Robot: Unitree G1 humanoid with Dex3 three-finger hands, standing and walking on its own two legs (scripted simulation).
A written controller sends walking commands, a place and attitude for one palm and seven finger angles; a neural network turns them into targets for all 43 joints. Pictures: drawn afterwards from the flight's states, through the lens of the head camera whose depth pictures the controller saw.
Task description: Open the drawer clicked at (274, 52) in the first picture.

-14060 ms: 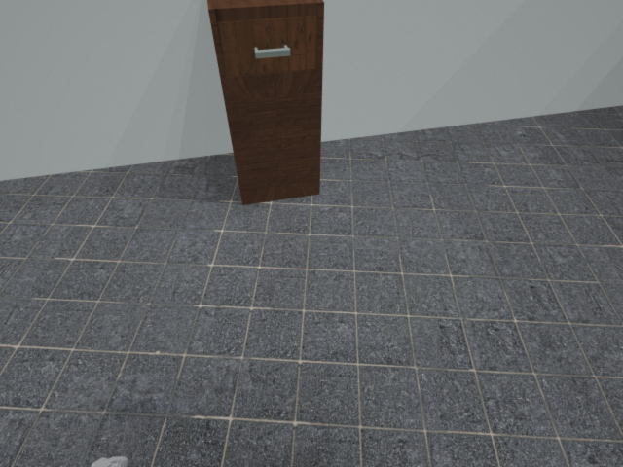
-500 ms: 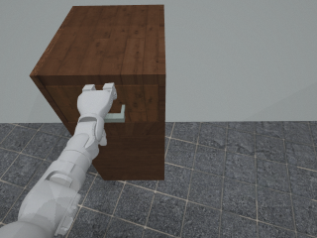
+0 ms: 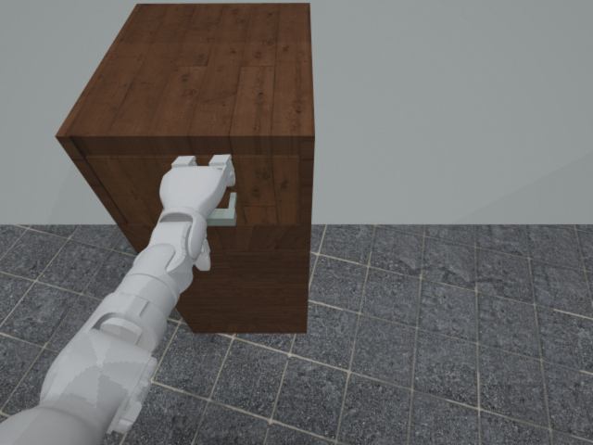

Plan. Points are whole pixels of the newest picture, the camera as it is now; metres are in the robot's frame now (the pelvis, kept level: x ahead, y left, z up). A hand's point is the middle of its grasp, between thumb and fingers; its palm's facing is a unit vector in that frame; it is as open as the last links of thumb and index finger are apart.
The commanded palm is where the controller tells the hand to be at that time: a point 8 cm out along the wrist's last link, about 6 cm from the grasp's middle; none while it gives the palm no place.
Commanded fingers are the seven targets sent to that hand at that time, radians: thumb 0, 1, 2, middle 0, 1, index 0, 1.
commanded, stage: move the hooked fingers above the handle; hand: left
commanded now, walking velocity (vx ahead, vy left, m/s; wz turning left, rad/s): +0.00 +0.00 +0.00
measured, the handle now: (201, 207) +0.50 +0.16 -0.02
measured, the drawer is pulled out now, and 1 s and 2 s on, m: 0.00 0.00 0.00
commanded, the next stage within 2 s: lower the fingers behind the handle in 0.90 s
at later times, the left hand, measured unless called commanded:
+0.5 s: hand (207, 217) +0.44 +0.13 +0.04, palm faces -0.04 -0.06 -1.00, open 13.8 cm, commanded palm +0.42 +0.14 +0.10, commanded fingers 0.00 -0.50 0.30 -0.30 -1.20 -0.30 -1.20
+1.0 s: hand (221, 213) +0.45 +0.11 +0.04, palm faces -0.02 -0.08 -1.00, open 13.8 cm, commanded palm +0.42 +0.13 +0.10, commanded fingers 0.00 -0.50 0.30 -0.30 -1.20 -0.30 -1.20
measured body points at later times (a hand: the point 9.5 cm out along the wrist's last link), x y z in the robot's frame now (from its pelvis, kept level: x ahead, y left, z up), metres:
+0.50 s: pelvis +0.00 +0.00 +0.00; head +0.04 -0.02 +0.45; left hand +0.43 +0.13 +0.09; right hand +0.06 -0.26 -0.13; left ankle +0.00 +0.09 -0.71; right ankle -0.05 -0.09 -0.71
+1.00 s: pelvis +0.00 -0.01 +0.00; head +0.05 -0.03 +0.45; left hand +0.44 +0.11 +0.09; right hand +0.04 -0.27 -0.14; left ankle +0.00 +0.09 -0.71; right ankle -0.05 -0.09 -0.71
